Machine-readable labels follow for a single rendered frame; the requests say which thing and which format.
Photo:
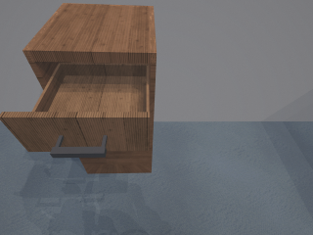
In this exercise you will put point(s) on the cabinet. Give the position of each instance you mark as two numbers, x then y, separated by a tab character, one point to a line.
81	33

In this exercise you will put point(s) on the handle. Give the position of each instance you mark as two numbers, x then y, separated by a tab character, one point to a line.
79	152

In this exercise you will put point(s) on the drawer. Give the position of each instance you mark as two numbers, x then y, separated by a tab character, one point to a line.
85	101

